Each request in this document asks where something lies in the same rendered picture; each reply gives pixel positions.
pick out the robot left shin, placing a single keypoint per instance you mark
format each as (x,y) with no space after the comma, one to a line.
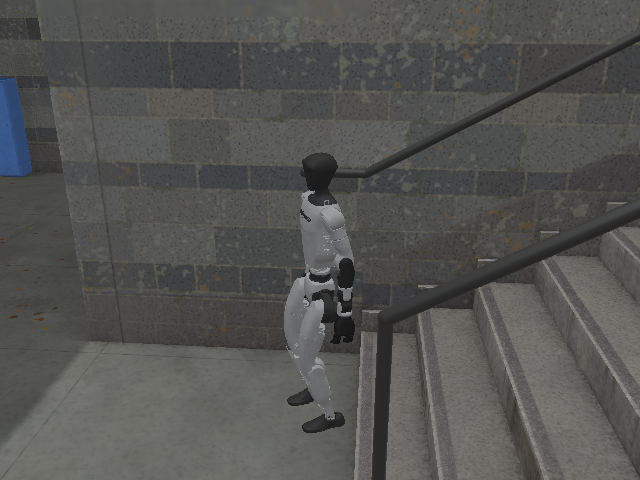
(319,389)

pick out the robot head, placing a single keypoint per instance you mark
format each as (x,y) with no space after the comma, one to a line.
(319,169)

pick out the right robot upper arm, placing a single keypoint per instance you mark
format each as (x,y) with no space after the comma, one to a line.
(305,194)

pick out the robot left hand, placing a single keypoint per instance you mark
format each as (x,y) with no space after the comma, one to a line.
(343,326)

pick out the left robot forearm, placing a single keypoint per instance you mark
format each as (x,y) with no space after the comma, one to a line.
(345,282)

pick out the left robot upper arm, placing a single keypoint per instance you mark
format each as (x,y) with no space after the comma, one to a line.
(334,222)

